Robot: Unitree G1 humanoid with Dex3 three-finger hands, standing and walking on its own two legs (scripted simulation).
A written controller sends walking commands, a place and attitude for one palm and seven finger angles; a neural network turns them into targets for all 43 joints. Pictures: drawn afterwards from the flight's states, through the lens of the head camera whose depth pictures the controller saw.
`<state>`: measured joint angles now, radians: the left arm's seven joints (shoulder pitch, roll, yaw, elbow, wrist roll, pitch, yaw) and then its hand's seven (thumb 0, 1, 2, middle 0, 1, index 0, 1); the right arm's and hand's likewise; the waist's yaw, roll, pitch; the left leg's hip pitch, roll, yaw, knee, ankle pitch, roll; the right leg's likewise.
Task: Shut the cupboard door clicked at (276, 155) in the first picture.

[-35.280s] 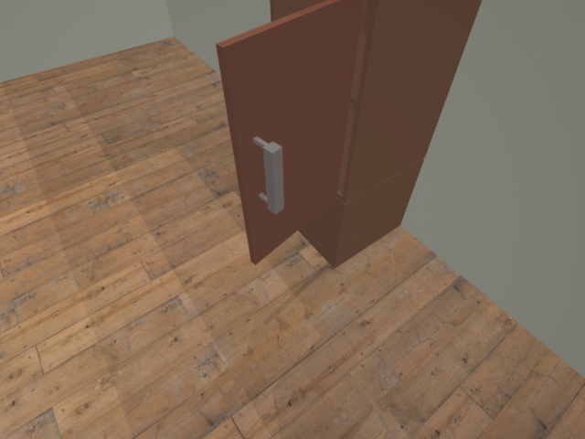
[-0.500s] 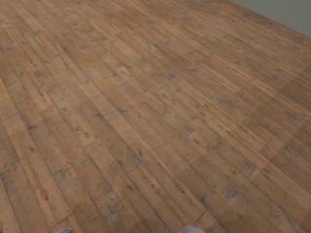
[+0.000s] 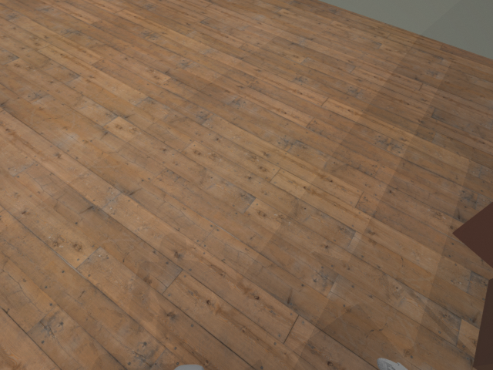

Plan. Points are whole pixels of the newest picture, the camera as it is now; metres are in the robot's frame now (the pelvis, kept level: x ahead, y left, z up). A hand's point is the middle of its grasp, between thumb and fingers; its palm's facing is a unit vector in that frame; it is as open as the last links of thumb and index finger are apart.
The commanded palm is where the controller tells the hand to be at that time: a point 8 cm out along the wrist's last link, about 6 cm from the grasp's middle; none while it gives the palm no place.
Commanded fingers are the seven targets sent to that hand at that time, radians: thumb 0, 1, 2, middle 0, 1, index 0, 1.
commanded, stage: turn to face it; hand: left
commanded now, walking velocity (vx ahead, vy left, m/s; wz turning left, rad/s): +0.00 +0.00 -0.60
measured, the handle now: out of the picture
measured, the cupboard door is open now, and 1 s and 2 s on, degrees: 69 69 69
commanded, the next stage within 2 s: take the last steps up to it in 1.38 s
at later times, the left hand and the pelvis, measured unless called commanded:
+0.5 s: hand (177, 329) +0.20 +0.14 -0.15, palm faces -0.31 -0.91 -0.28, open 7.4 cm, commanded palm none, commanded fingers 0.00 0.90 0.90 -0.20 -0.30 -0.20 -0.30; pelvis +0.01 -0.02 -0.01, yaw -19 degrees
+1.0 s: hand (179, 330) +0.21 +0.14 -0.18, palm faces -0.50 -0.85 -0.19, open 7.4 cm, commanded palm none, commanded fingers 0.00 0.90 0.90 -0.20 -0.30 -0.20 -0.30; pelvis +0.05 +0.00 +0.00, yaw -35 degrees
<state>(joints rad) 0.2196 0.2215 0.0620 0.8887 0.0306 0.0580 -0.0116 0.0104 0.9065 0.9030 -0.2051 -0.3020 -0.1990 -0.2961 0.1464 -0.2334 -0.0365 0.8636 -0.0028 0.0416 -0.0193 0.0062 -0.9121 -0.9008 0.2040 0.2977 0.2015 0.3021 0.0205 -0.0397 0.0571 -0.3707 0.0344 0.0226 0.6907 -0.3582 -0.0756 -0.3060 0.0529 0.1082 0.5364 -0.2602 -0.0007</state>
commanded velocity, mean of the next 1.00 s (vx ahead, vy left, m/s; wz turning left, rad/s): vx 0.00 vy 0.00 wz -0.59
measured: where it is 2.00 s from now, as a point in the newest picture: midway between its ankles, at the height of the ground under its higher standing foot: outside the picture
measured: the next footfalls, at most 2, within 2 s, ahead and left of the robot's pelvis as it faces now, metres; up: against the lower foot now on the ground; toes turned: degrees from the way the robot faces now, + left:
left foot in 0.02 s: +0.05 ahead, +0.12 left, +0.00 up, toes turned +1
right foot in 0.46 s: +0.01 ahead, -0.13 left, +0.00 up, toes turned -22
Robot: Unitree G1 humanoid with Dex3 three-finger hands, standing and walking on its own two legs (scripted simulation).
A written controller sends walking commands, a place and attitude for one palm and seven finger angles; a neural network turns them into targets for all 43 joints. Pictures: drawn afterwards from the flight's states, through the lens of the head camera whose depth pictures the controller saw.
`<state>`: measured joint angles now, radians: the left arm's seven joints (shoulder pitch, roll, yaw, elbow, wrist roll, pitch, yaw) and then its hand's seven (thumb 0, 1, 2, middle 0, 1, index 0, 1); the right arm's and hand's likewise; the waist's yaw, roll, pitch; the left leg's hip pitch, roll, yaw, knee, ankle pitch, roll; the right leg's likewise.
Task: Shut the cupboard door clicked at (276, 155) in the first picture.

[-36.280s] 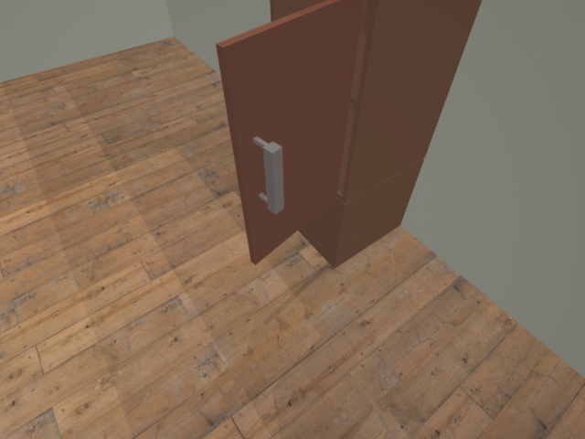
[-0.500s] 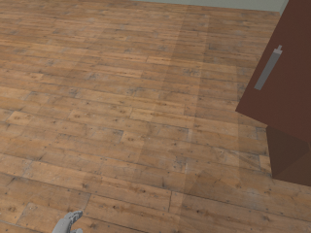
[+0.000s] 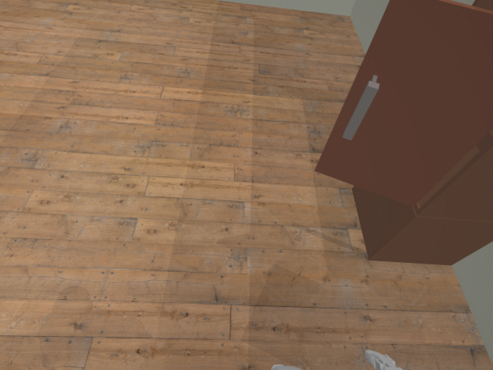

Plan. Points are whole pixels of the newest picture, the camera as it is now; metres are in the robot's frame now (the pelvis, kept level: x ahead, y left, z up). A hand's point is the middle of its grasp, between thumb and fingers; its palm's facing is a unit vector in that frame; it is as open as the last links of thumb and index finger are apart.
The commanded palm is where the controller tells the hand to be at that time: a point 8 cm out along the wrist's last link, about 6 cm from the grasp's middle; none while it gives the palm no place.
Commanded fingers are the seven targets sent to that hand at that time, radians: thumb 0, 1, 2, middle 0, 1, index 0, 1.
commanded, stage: turn to face it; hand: left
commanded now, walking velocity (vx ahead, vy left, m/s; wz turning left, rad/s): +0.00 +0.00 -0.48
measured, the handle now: (360, 108) +0.77 -0.24 -0.02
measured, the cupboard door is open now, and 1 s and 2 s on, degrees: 69 69 69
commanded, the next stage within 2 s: take the last steps up to it in 0.38 s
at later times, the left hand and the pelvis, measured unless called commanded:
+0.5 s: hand (176, 354) +0.16 +0.13 -0.15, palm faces -0.23 -0.94 -0.25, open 7.4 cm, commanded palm none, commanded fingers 0.00 0.90 0.90 -0.20 -0.30 -0.20 -0.30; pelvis +0.02 -0.04 +0.00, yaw -12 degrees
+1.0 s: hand (201, 309) +0.24 +0.10 -0.17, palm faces -0.37 -0.92 -0.15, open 7.4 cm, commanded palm none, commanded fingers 0.00 0.90 0.90 -0.20 -0.30 -0.20 -0.30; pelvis +0.11 -0.06 +0.01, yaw -21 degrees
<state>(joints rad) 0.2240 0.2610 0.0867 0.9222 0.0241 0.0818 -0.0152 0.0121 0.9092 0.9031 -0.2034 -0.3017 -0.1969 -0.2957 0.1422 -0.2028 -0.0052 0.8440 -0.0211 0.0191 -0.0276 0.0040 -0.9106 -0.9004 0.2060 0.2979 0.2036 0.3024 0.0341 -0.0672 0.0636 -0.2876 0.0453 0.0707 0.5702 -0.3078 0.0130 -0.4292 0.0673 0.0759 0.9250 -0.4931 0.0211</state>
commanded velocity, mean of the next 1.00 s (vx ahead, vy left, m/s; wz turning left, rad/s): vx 0.16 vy -0.08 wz -0.26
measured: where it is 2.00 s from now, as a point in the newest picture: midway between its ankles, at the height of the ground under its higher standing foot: (290, 358)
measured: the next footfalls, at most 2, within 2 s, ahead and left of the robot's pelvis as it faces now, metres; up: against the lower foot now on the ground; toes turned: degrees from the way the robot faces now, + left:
right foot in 0.34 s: +0.02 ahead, -0.15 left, +0.00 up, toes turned -13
left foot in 0.70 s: +0.12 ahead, +0.07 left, +0.00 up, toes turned -9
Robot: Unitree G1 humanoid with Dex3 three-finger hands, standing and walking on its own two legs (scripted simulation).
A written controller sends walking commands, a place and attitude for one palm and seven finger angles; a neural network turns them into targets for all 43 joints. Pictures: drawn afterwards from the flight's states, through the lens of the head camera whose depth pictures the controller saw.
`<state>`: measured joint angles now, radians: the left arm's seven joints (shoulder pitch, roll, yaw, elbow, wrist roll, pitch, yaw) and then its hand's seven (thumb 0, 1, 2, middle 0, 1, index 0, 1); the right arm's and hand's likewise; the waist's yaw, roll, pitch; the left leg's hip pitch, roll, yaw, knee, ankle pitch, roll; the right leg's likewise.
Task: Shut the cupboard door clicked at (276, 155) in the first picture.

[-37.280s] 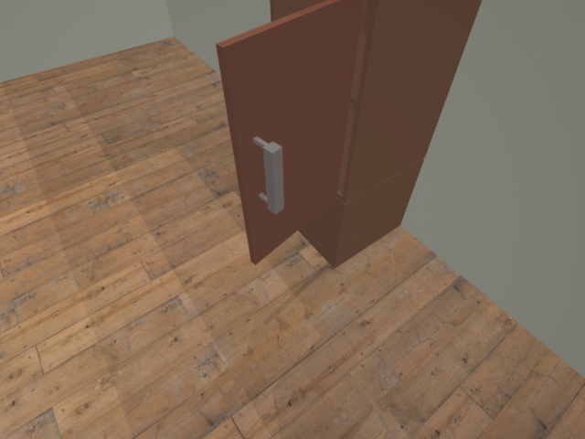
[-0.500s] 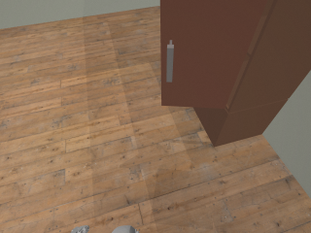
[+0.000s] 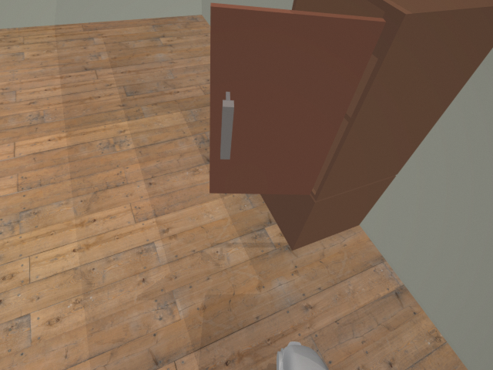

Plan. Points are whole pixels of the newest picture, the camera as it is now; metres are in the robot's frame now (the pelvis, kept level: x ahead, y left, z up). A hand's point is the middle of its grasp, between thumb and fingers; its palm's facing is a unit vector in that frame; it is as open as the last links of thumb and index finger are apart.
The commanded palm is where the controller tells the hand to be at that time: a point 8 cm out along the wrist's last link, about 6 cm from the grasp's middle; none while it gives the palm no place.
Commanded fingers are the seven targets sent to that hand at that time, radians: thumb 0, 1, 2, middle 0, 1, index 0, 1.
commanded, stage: take the last steps up to it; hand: left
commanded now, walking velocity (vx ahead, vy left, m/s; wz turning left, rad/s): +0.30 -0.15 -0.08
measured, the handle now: (226, 126) +0.67 +0.07 -0.03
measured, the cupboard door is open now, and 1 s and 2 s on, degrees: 69 69 69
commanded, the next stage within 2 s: come to a stop and stand still in 0.42 s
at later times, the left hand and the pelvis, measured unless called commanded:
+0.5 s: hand (204, 334) +0.22 +0.08 -0.19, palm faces +0.06 -0.98 -0.17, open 7.3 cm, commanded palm none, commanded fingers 0.00 0.90 0.90 -0.20 -0.30 -0.20 -0.30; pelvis +0.18 -0.10 -0.01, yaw +2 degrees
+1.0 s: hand (206, 320) +0.24 +0.08 -0.18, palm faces +0.03 -0.96 -0.27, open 7.4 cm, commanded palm none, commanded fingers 0.00 0.90 0.90 -0.20 -0.30 -0.20 -0.30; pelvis +0.24 -0.12 -0.01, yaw +0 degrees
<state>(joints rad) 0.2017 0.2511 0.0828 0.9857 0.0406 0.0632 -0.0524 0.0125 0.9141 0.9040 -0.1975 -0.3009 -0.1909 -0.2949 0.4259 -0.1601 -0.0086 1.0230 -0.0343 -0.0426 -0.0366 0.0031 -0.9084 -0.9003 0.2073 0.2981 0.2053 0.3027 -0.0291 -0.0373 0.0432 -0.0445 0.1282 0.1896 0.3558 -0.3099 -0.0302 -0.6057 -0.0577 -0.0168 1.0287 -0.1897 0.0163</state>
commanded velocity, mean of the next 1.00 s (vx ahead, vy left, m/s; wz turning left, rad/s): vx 0.01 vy -0.02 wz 0.02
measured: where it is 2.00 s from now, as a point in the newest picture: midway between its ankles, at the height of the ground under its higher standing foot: outside the picture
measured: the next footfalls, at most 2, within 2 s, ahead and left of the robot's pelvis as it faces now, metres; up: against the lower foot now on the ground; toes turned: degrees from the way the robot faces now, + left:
right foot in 0.18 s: +0.24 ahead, -0.16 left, +0.00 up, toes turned +0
left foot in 0.56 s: +0.29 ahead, +0.00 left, +0.00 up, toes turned +9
